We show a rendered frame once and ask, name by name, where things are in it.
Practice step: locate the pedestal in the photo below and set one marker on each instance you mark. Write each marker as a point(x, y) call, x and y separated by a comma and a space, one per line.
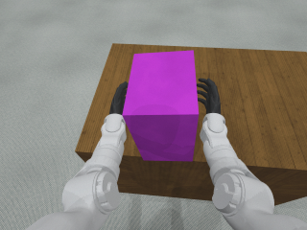
point(263, 97)

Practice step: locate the robot right forearm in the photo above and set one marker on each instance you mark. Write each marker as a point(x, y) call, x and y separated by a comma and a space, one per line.
point(219, 154)

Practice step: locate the carton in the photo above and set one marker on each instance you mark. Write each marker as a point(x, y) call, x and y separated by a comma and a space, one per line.
point(161, 107)

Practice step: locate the robot right hand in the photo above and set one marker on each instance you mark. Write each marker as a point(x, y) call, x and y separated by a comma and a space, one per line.
point(212, 103)

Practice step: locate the left robot upper arm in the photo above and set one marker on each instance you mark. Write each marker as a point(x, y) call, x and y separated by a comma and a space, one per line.
point(87, 202)

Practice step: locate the robot left hand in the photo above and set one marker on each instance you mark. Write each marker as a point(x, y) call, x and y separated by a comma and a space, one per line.
point(118, 101)

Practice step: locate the robot left forearm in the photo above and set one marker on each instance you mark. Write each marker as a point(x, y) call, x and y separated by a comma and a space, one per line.
point(107, 155)

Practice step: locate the right robot upper arm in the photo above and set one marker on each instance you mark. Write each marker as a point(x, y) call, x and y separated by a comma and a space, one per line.
point(248, 204)

